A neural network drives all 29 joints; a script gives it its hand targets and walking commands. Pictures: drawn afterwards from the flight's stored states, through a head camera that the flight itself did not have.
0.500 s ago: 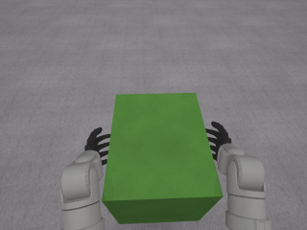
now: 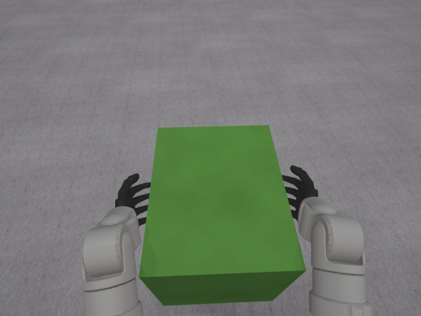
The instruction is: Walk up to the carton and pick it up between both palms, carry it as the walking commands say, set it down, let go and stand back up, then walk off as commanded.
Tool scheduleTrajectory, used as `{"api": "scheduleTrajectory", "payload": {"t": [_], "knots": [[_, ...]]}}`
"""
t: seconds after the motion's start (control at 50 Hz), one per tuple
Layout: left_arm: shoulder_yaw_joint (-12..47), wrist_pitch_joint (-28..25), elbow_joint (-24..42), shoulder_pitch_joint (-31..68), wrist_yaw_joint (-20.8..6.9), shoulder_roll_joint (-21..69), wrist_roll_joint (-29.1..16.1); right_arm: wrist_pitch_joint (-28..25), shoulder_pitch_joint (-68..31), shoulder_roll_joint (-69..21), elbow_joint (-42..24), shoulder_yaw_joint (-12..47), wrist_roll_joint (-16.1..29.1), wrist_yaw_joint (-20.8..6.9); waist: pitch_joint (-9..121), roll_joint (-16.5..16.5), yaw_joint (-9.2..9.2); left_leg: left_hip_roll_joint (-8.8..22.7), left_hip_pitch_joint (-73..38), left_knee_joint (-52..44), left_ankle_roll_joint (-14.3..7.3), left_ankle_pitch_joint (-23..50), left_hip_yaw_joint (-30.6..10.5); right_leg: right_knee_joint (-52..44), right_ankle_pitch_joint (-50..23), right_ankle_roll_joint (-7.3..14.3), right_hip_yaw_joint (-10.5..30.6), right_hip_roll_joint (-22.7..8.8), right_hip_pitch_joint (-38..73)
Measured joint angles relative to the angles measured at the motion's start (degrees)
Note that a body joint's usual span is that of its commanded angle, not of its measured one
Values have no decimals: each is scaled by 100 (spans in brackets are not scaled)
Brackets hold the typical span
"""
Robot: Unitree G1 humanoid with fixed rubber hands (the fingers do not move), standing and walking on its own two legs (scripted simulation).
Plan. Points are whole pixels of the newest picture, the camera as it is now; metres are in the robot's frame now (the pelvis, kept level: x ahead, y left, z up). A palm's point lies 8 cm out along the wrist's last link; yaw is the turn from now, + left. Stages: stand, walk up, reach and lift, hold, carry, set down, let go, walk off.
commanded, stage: carry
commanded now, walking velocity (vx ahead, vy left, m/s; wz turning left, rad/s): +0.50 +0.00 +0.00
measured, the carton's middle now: (216, 215) +0.31 +0.01 +0.01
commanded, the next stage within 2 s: none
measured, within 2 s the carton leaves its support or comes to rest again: neither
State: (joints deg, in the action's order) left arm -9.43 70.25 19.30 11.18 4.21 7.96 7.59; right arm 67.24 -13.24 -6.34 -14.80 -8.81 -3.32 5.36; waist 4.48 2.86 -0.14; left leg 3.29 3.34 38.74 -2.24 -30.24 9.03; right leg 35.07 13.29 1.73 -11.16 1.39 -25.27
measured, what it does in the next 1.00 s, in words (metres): walks ahead: left foot, then right foot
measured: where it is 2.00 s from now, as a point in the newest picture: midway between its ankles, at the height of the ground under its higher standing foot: (180, 184)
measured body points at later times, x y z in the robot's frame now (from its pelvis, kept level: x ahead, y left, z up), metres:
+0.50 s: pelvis +0.29 +0.08 +0.02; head +0.32 +0.09 +0.47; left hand +0.58 +0.25 +0.08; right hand +0.59 -0.07 +0.09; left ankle +0.24 +0.14 -0.71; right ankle +0.26 -0.03 -0.69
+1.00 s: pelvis +0.49 +0.10 +0.00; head +0.49 +0.11 +0.45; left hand +0.77 +0.28 +0.08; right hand +0.79 -0.04 +0.08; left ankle +0.36 +0.16 -0.68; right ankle +0.39 -0.01 -0.71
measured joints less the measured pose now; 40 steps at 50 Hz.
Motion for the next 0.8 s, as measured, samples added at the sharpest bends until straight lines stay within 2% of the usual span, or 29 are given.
{"api": "scheduleTrajectory", "payload": {"t": [0.02,0.06,0.1,0.12,0.16,0.18,0.22,0.24,0.26,0.3,0.34,0.4,0.46,0.5,0.54,0.6,0.66,0.68,0.72,0.76,0.8], "knots": [[4,5,0,-1,2,-1,0,0,4,-1,2,-1,0,0,14,-16,6,-7,460,1077,94,162,-134,58,203,61,-18,-39,76],[4,15,1,-3,3,1,0,16,3,1,-2,-2,0,0,22,-129,6,-114,1382,2795,120,164,-315,0,482,73,-27,-169,317],[4,23,3,-3,3,3,1,29,2,4,-8,-2,0,0,39,-237,31,-125,2105,3093,121,138,-370,-230,603,30,-23,-286,629],[5,21,3,-3,3,4,1,27,1,5,-10,-2,0,0,53,-279,48,-123,2418,2889,121,91,-408,-340,657,-21,-14,-347,776],[8,18,4,-3,3,5,1,26,2,8,-13,-3,0,0,61,-346,85,-115,2797,1800,121,309,-420,-493,800,-144,37,-481,1071],[10,18,6,-4,3,4,1,24,3,9,-14,-3,0,0,57,-355,89,-115,2871,1081,121,659,-422,-537,888,-212,56,-537,1225],[13,17,14,-5,3,2,1,19,4,6,-19,-3,0,0,96,-338,90,-116,2863,-318,121,1820,-402,-449,1143,-352,100,-626,1466],[13,8,19,-10,2,-9,1,3,9,-9,-18,-1,0,2,115,-384,111,-143,2804,-415,25,2336,-302,-171,1313,-365,178,-723,1474],[15,-6,17,-10,-1,-18,0,-14,13,-19,-17,-2,0,5,81,-425,110,-182,2714,-274,-78,2197,-211,386,1358,-367,286,-797,1361],[15,-9,17,-9,-3,-20,1,-18,13,-22,-17,-3,0,6,-57,-374,86,-184,2431,-229,-206,1693,-164,1662,1587,-367,597,-596,1010],[14,-9,23,-7,-4,-21,1,-18,10,-24,-18,-3,0,6,-173,-338,67,-180,2112,-386,-228,1493,-154,2106,1663,-368,678,-399,789],[13,-65,33,-7,-4,-13,1,-68,9,-27,-30,-2,0,7,-310,-287,69,-182,1646,-711,-228,1363,-138,1545,1596,-368,631,-236,657],[13,-98,37,-7,-4,-9,0,-93,9,-27,-38,-2,0,7,-404,-215,70,-182,1255,-845,-228,1168,-135,736,1177,-368,501,-134,657],[13,-98,52,-6,-4,-7,-1,-91,8,-27,-55,-2,0,5,-410,-198,70,-198,1051,-845,-217,993,-118,231,735,-368,406,-89,659],[13,-87,51,-13,-5,-6,-2,-69,9,-26,-60,-3,0,5,-312,-206,71,-258,891,-845,-186,819,-69,-270,-32,-355,307,-120,669],[15,-46,50,-15,-5,-6,-3,-38,27,-26,-61,-2,0,5,-2,-178,62,-274,1106,-355,3,771,-56,-284,345,-200,274,-186,735],[15,-45,50,-13,-5,-3,-3,-35,28,-25,-66,-3,0,5,210,-400,51,-310,1448,38,87,304,-65,-236,942,-94,245,-378,893],[15,-40,50,-16,-5,-3,-3,-27,28,-25,-66,-3,0,5,222,-421,50,-298,1533,-14,87,317,-67,-173,1042,-95,207,-413,955],[15,-17,49,-37,-5,-5,-3,10,35,-28,-66,-2,0,6,260,-434,67,-308,1521,-430,61,1002,-57,24,1198,-108,178,-461,1033],[17,-6,47,-71,-14,-11,-5,44,44,-40,-66,-2,0,12,179,-440,78,-345,1249,-436,-61,776,-29,560,1192,-112,236,-514,1009],[16,-2,49,-69,-17,-14,-4,48,41,-41,-66,-3,0,12,100,-327,81,-305,978,-437,-135,506,-27,984,1507,-112,334,-431,966]]}}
